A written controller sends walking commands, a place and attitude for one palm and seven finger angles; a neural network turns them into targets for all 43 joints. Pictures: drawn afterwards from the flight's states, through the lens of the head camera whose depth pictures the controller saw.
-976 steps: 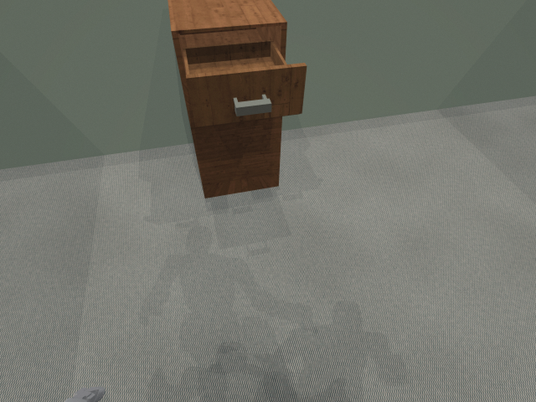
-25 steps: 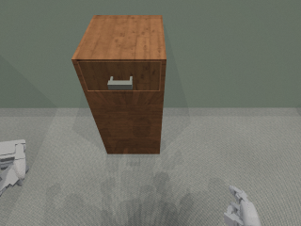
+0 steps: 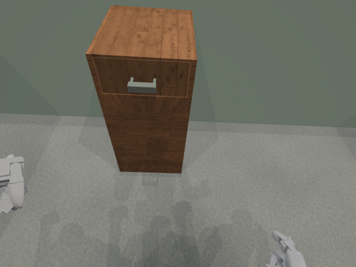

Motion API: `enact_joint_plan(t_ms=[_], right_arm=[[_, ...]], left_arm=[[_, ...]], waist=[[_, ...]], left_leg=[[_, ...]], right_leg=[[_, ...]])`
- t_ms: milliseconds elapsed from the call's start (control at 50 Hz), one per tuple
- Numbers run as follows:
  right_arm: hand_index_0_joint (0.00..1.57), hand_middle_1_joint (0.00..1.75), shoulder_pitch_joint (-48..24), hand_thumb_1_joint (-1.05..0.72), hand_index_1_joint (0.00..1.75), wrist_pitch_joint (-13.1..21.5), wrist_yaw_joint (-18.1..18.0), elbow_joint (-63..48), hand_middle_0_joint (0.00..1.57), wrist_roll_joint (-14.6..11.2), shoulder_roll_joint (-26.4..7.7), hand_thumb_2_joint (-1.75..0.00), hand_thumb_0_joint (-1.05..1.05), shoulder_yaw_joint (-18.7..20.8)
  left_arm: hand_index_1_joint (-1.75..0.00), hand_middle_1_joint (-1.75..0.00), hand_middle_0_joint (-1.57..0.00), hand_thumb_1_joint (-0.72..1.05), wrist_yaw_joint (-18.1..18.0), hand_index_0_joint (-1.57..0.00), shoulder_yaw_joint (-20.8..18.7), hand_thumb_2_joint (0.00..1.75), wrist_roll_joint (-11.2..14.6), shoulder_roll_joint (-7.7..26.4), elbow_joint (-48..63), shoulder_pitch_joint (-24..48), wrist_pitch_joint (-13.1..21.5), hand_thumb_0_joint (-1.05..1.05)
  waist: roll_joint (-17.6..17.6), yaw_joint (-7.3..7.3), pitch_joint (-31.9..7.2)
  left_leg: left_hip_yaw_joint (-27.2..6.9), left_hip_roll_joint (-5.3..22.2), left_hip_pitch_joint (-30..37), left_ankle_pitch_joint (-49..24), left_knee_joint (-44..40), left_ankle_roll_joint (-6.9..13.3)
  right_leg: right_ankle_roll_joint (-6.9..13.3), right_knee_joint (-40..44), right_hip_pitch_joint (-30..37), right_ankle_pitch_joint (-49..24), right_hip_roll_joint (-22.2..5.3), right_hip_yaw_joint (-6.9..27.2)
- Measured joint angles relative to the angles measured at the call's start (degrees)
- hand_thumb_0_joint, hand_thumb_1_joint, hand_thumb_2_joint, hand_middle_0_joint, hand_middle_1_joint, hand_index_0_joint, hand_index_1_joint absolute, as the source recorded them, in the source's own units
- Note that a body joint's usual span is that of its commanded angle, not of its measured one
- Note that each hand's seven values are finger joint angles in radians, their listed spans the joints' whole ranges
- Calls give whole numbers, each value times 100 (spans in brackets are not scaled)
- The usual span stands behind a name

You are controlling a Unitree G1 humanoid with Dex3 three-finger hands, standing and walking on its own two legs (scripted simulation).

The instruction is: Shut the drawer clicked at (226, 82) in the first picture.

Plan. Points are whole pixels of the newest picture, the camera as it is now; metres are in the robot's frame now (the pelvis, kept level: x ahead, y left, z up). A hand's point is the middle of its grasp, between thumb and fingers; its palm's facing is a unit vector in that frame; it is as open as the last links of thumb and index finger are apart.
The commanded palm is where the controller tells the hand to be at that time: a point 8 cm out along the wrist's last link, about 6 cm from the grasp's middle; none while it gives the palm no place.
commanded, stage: step back with the hand held close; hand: left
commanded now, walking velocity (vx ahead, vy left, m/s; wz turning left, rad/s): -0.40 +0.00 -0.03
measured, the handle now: (142, 83) +0.73 +0.16 -0.04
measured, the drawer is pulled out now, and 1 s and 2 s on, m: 0.00 0.00 0.00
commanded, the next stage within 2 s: stop stepping back and stand still in 0.36 s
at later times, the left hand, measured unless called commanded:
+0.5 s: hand out of the picture +0.09 +0.23 +0.17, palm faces +0.36 -0.80 -0.49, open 3.2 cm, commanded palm +0.01 +0.27 +0.19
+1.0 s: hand out of the picture +0.01 +0.23 +0.17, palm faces +0.39 -0.81 -0.44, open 3.2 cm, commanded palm -0.04 +0.26 +0.19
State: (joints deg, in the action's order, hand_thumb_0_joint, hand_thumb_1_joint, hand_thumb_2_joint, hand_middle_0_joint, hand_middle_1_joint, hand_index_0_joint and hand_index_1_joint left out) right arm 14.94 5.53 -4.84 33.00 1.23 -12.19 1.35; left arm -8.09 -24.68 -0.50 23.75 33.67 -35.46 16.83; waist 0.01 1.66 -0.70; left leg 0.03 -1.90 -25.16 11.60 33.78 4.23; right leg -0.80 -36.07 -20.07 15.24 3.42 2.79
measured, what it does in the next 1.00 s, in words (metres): walks backwards: left foot, then right foot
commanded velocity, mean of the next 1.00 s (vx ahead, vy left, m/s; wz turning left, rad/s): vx -0.08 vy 0.00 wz -0.01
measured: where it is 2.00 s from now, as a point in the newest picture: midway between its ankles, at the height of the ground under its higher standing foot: outside the picture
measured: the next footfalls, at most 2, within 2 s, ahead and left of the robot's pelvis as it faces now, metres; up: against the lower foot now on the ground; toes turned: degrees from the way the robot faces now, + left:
left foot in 0.42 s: -0.09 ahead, +0.09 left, +0.00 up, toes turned +0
right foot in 0.62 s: -0.10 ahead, -0.12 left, +0.00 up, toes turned +2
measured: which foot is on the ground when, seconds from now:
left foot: down 0.00-0.22, up 0.24-0.40, down 0.42-1.00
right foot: down 0.00-0.44, up 0.46-0.60, down 0.62-1.00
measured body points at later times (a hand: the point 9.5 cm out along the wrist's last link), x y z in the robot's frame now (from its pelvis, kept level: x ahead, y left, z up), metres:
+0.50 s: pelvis -0.11 -0.02 +0.00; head -0.08 +0.01 +0.45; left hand +0.06 +0.27 +0.19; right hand +0.07 -0.26 -0.07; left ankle -0.08 +0.10 -0.73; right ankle -0.04 -0.13 -0.72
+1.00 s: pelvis -0.18 -0.02 +0.01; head -0.20 +0.00 +0.46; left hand -0.02 +0.27 +0.20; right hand -0.04 -0.26 -0.07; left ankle -0.13 +0.09 -0.73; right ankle -0.13 -0.12 -0.73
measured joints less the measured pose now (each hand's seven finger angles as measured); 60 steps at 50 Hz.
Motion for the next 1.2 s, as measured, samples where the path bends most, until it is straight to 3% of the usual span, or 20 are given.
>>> enact_joint_plan(t_ms=[100, 200, 240, 320, 360, 420, 440, 480, 540, 580, 620, 660, 720, 800, 920, 980, 1100, 1200], right_arm=[[21, 30, -420, -91, 30, 76, 92, 94, 21, 60, 71, -90, 2, -75], [21, 30, -699, -91, 30, 45, 146, -22, 21, 55, 97, -90, 2, -98], [21, 30, -700, -91, 30, -32, 159, -68, 21, 5, 106, -90, 2, -63], [21, 30, -587, -91, 30, -258, 148, 66, 21, -3, 107, -90, 1, 48], [21, 30, -519, -91, 30, -350, 101, 90, 21, -10, 104, -90, 1, 29], [21, 30, -423, -91, 30, -334, 24, 9, 21, -25, -50, -90, 1, 1], [21, 30, -443, -91, 30, -295, 1, 27, 20, -34, -58, -90, 1, 41], [21, 30, -477, -91, 30, -223, 16, 99, 20, -44, 38, -90, 1, 71], [21, 30, -319, -91, 30, 36, 77, 102, 20, 13, 174, -90, 2, 29], [21, 30, -197, -91, 30, 172, 132, 92, 20, -13, 242, -90, 2, -49], [21, 30, -114, -91, 30, 229, 171, 67, 20, -32, 278, -90, 1, -149], [21, 30, -158, -91, 30, 195, 169, 196, 21, -34, 233, -90, 1, -196], [21, 30, -104, -91, 30, 81, 139, 383, 21, -58, 157, -90, 1, -202], [21, 30, 40, -91, 30, 3, 50, 467, 21, -70, 28, -90, 2, -164], [21, 30, 127, -91, 30, 74, -55, 394, 20, -45, -21, -90, 2, -168], [21, 30, 117, -91, 30, 145, -53, 320, 20, -36, 14, -90, 2, -176], [21, 30, 35, -91, 30, 130, 34, 335, 20, -1, 46, -90, 2, -177], [21, 30, -74, -91, 30, 83, 40, 449, 20, -11, -14, -90, 2, -146]], left_arm=[[-160, -160, -141, 89, 77, -141, 17, 90, 152, 32, 153, -29, 43, 1], [-160, -160, -141, 89, 170, -140, 181, 89, 187, 83, 261, -101, -61, 1], [-159, -160, -141, 89, 181, -140, 165, 89, 176, 116, 273, -134, -59, 1], [-159, -160, -141, 89, 87, -141, 202, 89, 202, 41, 139, 11, -107, 1], [-159, -160, -141, 89, 23, -141, 165, 89, 189, -25, 36, 63, -129, 1], [-160, -160, -141, 89, -39, -141, 213, 89, 190, -116, 48, 100, -199, 1], [-160, -160, -141, 89, -32, -141, 227, 89, 161, -83, 52, 170, -193, 1], [-160, -160, -141, 89, 13, -141, 183, 89, 130, 31, 26, 210, -181, 1], [-160, -160, -141, 89, 41, -141, 95, 89, 140, 80, 130, 2, -243, 1], [-160, -160, -141, 89, 8, -141, 55, 89, 187, 51, 278, -233, -243, 1], [-160, -160, -141, 89, -13, -141, 13, 89, 191, 49, 406, -407, -231, 1], [-160, -160, -141, 89, 11, -141, 162, 89, 199, -81, 287, -286, -231, 1], [-160, -160, -141, 89, -13, -141, 370, 89, 221, -208, 2, -81, -349, 1], [-160, -160, -141, 89, -60, -141, 450, 89, 215, -280, -256, -9, -455, 1], [-160, -160, -141, 89, -91, -141, 421, 89, 108, -292, -385, -111, -489, 1], [-160, -160, -141, 89, -109, -141, 376, 89, 65, -218, -361, -37, -476, 1], [-160, -160, -141, 89, -83, -141, 425, 90, 85, -274, -339, 8, -431, 1], [-160, -160, -141, 89, -73, -141, 544, 89, 117, -390, -291, 103, -402, 1]], waist=[[-155, -133, 253], [-30, -138, 374], [14, -130, 299], [-168, -172, 50], [-296, -171, -34], [-191, -70, -81], [-208, -21, -23], [-396, -55, 123], [-362, -66, 65], [-299, -99, 0], [-299, -157, -47], [-114, -181, 2], [-4, -147, -100], [44, -1, -271], [-118, 8, -278], [-157, 25, -195], [-99, -57, -199], [-49, -126, -106]], left_leg=[[158, 17, -94, -268, -198, -70], [118, 108, -162, -451, -179, -150], [24, 106, -348, 98, 160, -224], [-63, -77, -624, 1021, 1755, -413], [0, -24, -313, 1082, 1542, -421], [-58, 219, 480, 513, -27, -307], [-88, 195, 463, 340, -174, -289], [-11, 83, 402, 271, -99, -342], [-5, 152, 336, 181, -144, -403], [22, 247, 323, 111, -178, -441], [113, 304, 247, 123, -55, -495], [25, 387, 222, 300, 59, -479], [-51, 295, 281, 521, 319, -403], [-33, 225, 729, 349, -157, -319], [104, 130, 946, 142, -529, -240], [89, 106, 976, -37, -588, -236], [50, 150, 775, 475, -162, -252], [46, 184, 698, 274, 50, -250]], right_leg=[[50, 276, -40, 56, -18, 151], [128, 142, -164, -59, 77, 102], [176, 183, -212, -139, 102, 48], [203, 525, -251, -440, -78, 58], [172, 696, -287, -609, -168, 91], [86, 676, -494, -730, -161, -46], [50, 538, -617, -712, -216, -97], [-55, 56, -759, -433, -254, 34], [-68, -952, -771, 489, -107, -34], [-57, -597, -370, 665, -107, -191], [18, 215, 127, 200, -152, -195], [230, 355, 185, 17, -9, -217], [328, 547, 277, -112, 15, -236], [270, 627, 324, -195, -23, -307], [131, 592, 362, 256, -128, -180], [103, 599, 380, 133, -170, -221], [253, 746, 403, -350, -120, -264], [178, 557, 361, -283, -103, -290]])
